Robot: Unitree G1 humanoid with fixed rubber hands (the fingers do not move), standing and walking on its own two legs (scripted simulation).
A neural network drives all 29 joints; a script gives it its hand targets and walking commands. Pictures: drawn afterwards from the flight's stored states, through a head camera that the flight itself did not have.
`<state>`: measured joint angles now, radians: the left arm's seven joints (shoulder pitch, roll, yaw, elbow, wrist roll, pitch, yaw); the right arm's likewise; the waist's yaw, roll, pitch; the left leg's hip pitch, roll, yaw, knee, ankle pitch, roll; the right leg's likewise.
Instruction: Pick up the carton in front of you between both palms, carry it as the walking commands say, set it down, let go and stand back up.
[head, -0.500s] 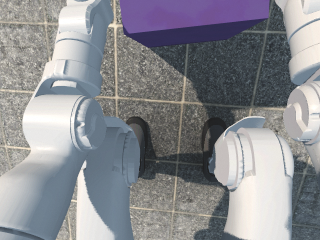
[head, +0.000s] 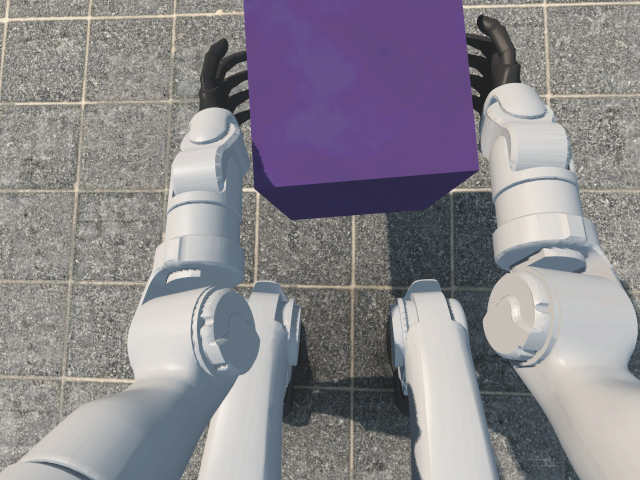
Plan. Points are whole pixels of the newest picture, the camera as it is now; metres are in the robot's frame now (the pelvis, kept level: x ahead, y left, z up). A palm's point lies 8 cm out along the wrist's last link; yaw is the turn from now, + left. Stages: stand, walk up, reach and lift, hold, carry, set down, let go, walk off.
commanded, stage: reach and lift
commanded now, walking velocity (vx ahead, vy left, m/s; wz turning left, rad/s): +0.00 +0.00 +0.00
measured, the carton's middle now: (354, 124) +0.52 -0.02 -0.13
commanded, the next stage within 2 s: none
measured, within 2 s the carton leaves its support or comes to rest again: neither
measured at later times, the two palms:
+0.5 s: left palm (147, 76) +0.48 +0.13 +0.08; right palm (567, 54) +0.48 -0.17 +0.08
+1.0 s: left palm out of the picture +0.43 +0.14 +0.24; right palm out of the picture +0.43 -0.16 +0.23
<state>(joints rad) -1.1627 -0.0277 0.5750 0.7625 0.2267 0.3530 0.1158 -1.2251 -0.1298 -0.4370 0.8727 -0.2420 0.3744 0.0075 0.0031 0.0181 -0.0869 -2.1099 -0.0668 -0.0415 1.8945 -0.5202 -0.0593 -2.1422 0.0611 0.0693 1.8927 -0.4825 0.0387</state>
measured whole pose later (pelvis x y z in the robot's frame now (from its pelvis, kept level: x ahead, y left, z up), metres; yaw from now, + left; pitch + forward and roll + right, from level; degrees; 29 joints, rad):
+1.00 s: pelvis +0.08 +0.00 +0.25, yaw -1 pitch +20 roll +0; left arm -0.47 -0.15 0.38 0.53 0.22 0.37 0.05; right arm -0.48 0.11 -0.35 0.54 -0.23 0.39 0.00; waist -0.01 0.02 -0.18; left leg -0.94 -0.04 -0.07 0.99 -0.40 -0.02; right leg -0.96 0.02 0.06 0.98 -0.38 0.02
